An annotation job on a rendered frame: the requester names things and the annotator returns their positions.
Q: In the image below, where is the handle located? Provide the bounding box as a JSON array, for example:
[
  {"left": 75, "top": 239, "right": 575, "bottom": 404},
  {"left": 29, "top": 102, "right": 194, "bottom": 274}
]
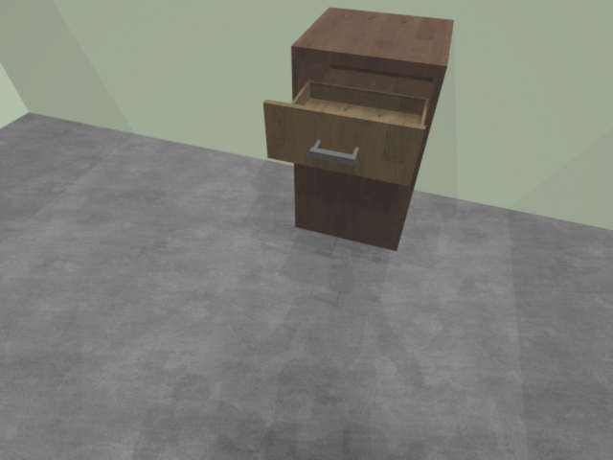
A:
[{"left": 309, "top": 140, "right": 359, "bottom": 166}]

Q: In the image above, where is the drawer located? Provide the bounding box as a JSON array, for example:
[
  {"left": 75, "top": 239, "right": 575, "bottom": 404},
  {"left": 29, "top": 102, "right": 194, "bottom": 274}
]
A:
[{"left": 263, "top": 80, "right": 429, "bottom": 186}]

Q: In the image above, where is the cabinet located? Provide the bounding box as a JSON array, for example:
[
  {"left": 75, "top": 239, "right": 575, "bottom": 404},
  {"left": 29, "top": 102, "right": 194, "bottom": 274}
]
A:
[{"left": 291, "top": 8, "right": 454, "bottom": 251}]

